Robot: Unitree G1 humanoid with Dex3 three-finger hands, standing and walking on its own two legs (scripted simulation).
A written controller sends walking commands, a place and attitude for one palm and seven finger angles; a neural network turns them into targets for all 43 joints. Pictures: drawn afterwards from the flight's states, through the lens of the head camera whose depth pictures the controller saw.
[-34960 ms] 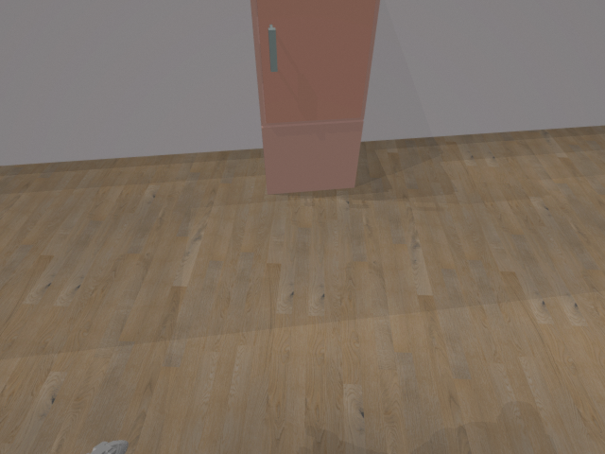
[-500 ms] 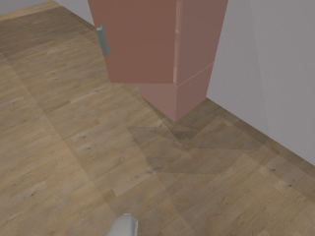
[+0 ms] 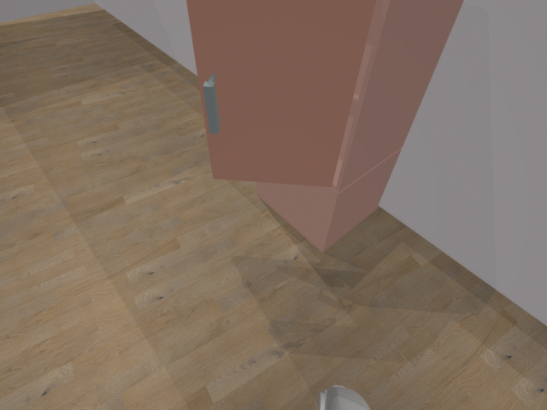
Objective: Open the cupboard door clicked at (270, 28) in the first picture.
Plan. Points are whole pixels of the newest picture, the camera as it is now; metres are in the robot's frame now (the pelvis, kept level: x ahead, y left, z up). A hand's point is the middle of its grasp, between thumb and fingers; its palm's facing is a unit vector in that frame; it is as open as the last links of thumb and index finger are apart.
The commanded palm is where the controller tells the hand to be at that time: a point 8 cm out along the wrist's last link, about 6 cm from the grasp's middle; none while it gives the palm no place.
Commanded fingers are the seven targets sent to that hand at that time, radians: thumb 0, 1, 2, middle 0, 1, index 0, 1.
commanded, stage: take the last steps up to it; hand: left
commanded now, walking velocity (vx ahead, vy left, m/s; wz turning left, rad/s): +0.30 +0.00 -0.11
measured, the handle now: (213, 104) +0.84 +0.23 -0.03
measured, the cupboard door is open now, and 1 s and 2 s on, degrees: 44 44 44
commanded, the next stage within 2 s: come to a stop and stand still in 0.48 s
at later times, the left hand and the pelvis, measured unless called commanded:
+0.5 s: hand (226, 330) +0.29 +0.11 -0.18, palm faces +0.00 -0.99 -0.14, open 7.2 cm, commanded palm none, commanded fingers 0.00 0.90 0.90 -0.20 -0.30 -0.20 -0.30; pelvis +0.18 -0.04 -0.01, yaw -3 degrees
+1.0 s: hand (192, 337) +0.27 +0.18 -0.18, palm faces -0.02 -0.98 -0.20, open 7.4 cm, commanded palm none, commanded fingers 0.00 0.90 0.90 -0.20 -0.30 -0.20 -0.30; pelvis +0.24 -0.01 -0.01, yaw -5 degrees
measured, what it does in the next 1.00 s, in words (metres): walks ahead: right foot, then left foot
